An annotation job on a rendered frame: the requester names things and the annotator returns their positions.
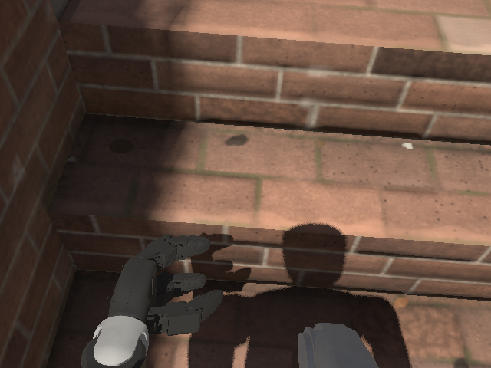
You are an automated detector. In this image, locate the right robot thigh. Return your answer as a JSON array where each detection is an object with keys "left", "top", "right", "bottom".
[{"left": 298, "top": 324, "right": 379, "bottom": 368}]

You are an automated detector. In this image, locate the left robot hand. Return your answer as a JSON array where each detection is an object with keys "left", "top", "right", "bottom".
[{"left": 107, "top": 234, "right": 223, "bottom": 336}]

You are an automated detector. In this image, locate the left robot forearm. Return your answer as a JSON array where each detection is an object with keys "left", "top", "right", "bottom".
[{"left": 81, "top": 315, "right": 149, "bottom": 368}]

